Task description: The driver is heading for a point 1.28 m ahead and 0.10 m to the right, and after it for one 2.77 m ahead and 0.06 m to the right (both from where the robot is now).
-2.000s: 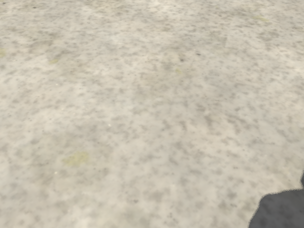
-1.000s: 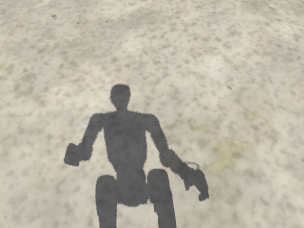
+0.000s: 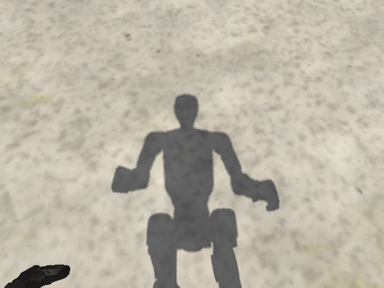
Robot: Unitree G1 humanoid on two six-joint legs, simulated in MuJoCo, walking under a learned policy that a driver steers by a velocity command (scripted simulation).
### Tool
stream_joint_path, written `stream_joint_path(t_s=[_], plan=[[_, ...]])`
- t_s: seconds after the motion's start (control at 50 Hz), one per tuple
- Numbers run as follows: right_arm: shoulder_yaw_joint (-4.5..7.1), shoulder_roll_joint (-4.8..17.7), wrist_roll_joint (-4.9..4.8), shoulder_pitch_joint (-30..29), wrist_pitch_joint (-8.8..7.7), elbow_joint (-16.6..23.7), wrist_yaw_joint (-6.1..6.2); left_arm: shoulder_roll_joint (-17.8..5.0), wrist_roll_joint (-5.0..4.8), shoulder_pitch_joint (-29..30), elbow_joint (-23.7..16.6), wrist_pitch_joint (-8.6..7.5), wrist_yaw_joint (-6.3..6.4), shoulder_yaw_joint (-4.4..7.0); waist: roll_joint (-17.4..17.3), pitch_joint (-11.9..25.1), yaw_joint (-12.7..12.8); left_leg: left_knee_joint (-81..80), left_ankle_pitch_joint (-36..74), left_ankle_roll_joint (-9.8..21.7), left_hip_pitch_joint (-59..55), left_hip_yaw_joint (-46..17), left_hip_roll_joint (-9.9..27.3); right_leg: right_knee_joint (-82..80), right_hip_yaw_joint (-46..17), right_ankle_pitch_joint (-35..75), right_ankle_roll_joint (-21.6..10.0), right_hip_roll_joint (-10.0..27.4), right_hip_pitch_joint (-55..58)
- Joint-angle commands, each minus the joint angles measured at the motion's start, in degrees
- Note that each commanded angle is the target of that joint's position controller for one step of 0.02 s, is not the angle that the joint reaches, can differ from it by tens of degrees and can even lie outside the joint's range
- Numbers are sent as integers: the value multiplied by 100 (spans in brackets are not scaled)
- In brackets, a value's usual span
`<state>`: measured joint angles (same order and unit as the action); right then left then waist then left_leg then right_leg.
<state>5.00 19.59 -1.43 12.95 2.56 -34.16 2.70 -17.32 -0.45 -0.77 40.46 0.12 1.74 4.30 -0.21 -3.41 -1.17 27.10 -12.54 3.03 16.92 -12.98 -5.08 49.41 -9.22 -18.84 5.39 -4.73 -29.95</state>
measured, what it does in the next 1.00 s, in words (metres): steps on the spot: right foot, then left foot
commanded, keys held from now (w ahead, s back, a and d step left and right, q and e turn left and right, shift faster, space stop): q+shift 0.28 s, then shift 0.06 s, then e+shift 0.66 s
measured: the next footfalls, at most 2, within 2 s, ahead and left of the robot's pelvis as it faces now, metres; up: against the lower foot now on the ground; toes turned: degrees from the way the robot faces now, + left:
right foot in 0.20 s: +0.12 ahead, -0.13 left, +0.00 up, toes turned +21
left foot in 0.56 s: +0.01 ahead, +0.12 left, +0.00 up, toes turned +15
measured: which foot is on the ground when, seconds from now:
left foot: down 0.00-0.18, up 0.20-0.54, down 0.56-0.92, up 0.94-1.00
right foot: up 0.00-0.18, down 0.20-0.56, up 0.58-0.90, down 0.92-1.00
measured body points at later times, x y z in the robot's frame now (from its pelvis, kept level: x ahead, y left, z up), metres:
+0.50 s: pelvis +0.03 -0.03 +0.00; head +0.07 -0.02 +0.44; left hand +0.04 +0.27 -0.11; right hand +0.28 -0.22 -0.10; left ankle -0.03 +0.11 -0.72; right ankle +0.08 -0.14 -0.75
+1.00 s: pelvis +0.03 -0.05 -0.02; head +0.08 -0.08 +0.42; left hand +0.20 +0.24 -0.09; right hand +0.19 -0.34 -0.13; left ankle -0.03 +0.11 -0.69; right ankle +0.04 -0.14 -0.75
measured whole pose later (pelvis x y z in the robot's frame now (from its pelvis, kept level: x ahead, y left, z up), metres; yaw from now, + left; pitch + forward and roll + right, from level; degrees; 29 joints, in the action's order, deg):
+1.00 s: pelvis +0.03 -0.05 -0.02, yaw -3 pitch +2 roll +1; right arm 5.8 18.4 0.3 6.4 0.4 -37.5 1.0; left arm -18.8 -0.3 -9.5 34.7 2.7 -1.1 5.4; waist -2.8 -4.9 0.5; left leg 59.0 -32.5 -3.8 23.6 2.2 4.9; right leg 37.2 1.9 -18.2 -3.6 -0.8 -21.7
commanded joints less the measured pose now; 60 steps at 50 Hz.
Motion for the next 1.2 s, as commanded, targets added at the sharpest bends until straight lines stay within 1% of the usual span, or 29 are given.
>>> stream_joint_path(t_s=[0.02,0.16,0.18,0.2,0.22,0.24,0.28,0.34,0.38,0.46,0.52,0.54,0.56,0.58,0.6,0.62,0.66,0.78,0.84,0.9,0.92,0.94,0.96,0.98,1.0,1.02,1.04,1.08,1.2], plan=[[312,1004,5,-98,-4,487,51,-434,-14,192,-330,-129,-33,109,-918,1038,1,-223,2638,678,-1211,-1619,1202,-555,3,166,24,-148,-145],[306,953,-45,-554,59,716,-6,-673,-55,-253,-165,-312,-159,269,-1116,937,189,64,1680,398,-648,-2253,758,-2661,57,871,-250,-17,1436],[249,787,-46,-472,60,721,-22,-785,-41,-407,-117,-308,-147,321,-806,1032,185,413,586,202,-226,-2053,490,-3088,-120,1449,-421,436,2176],[133,376,56,163,64,599,-72,-1049,33,-303,-215,-243,-107,347,495,1336,-178,1551,-1863,-52,431,-1191,-153,-3028,-1217,2135,-958,1671,3016],[203,646,8,177,18,777,-94,-1111,258,-341,-219,-197,-116,336,1524,1031,-237,2725,-2751,-342,1423,-355,-534,-3197,-2370,2743,-1824,2511,2758],[329,1112,40,153,-24,699,-121,-910,235,-221,-303,-209,-96,311,1240,807,-186,3609,-2364,-572,1716,-105,-22,-3252,-2288,2449,-2082,2706,2496],[380,1141,7,120,45,473,-124,-515,126,92,-425,-129,35,190,711,543,-150,4204,-1509,-724,1782,217,294,-3172,-1019,1469,-1676,1946,2188],[180,648,19,-64,39,580,-158,-573,100,-209,-314,-17,145,133,647,426,77,4382,-1143,-858,1850,789,433,-3244,-336,2081,-1780,1673,2111],[44,391,76,-355,-34,688,-124,-676,120,-603,-175,11,105,137,710,604,300,3763,-1357,-876,1712,803,410,-3150,-343,2637,-1952,1699,2438],[-150,-33,217,-194,-110,473,-117,-571,12,-425,-77,-8,-130,45,1055,831,184,1396,-1422,-832,141,1089,499,-2985,-138,2714,-1814,1461,2043],[10,297,151,115,-109,257,-85,-981,-185,-642,-16,3,-200,144,1060,601,7,-674,61,-651,-838,1332,129,-2656,-527,2716,-1614,1374,1720],[75,538,137,213,-110,274,-44,-942,-204,-772,-19,-39,-199,130,905,731,9,-794,436,-468,-1432,1004,450,-2551,-674,2222,-1312,1282,1373],[149,873,200,477,-67,319,31,-629,-94,-784,-104,-105,-230,36,111,1056,-20,-526,1667,-144,-2171,323,1425,-1822,-392,1059,-907,978,760],[275,1287,340,355,3,226,19,-361,-160,-773,-246,-159,-210,-13,-1499,852,65,-631,1994,641,-1669,-385,2409,-1065,643,-697,-506,290,-63],[202,897,426,158,-51,368,-8,-757,-158,-717,-191,-137,-171,103,-1371,817,-144,-777,2276,1148,-1380,-614,2742,266,748,-1654,-269,462,-129],[92,556,432,-41,-110,407,-8,-911,-205,-834,-123,-61,-148,221,-1155,683,-72,-816,2527,1198,-1258,-368,2675,1243,670,-1689,-173,502,-361],[35,323,280,-641,-226,436,-3,-728,-162,-1233,33,187,-48,257,-999,476,217,-759,2465,845,-1128,435,2247,1784,615,-1085,-11,680,-543],[160,459,238,-515,-209,217,41,-275,-126,-656,-583,310,-255,88,-883,556,-68,-687,2380,843,-1423,1303,2265,327,1062,-283,79,947,-273],[274,703,122,-569,-240,146,-79,-443,-121,-760,-761,369,-373,148,-906,667,-19,-484,2593,783,-1309,1515,2457,-382,1376,-240,-154,853,341],[307,671,-48,-722,-312,60,-184,-576,-135,-1152,-772,471,-390,276,-791,705,280,266,2317,350,-997,1922,2429,-1516,1615,414,-518,619,1244],[277,499,-44,-458,-338,-78,-226,-796,-104,-1552,-670,459,-302,398,-331,860,433,1114,2015,3,-532,2250,2093,-2075,1405,1114,-776,453,2111],[209,285,137,-453,-362,63,-237,-1569,-112,-1984,-715,412,-169,631,1140,911,562,2898,-209,-576,1064,2569,1397,-2542,-371,3767,-1382,1435,3346],[77,11,296,-917,-389,515,-189,-2059,121,-1839,-893,252,-193,652,2101,1399,458,4281,-2947,-852,2431,1622,441,-2738,-2705,4338,-2772,2664,3560],[155,353,266,-1201,-360,433,-148,-1637,134,-1756,-911,84,-266,541,1002,1537,726,4730,-2799,-771,2583,876,602,-2969,-2305,3418,-2802,2649,3455],[160,374,162,-1308,-369,448,-121,-1467,72,-1581,-849,-7,-236,459,865,1124,558,4623,-2275,-599,2593,764,642,-3042,-1855,2714,-2481,2333,3077],[195,420,181,-1180,-373,332,-64,-1316,-57,-1257,-855,-10,-177,423,467,837,350,4264,-1717,-548,2587,715,757,-3063,-1497,2156,-2133,1987,2814],[240,533,234,-1103,-360,301,-17,-1163,-149,-906,-922,39,-113,354,499,673,184,3935,-1284,-561,2472,706,780,-3051,-1275,2102,-1928,1800,2528],[229,426,256,-859,-357,163,-53,-1104,-67,-663,-1041,111,-9,302,646,816,29,3883,-754,-674,1961,783,552,-3002,-1027,2479,-1843,1501,2135],[115,187,183,-961,-380,95,-106,-1224,-95,-738,-1048,193,86,351,742,857,117,2325,-401,-877,1673,622,168,-2796,-1483,1815,-1731,1198,2087]])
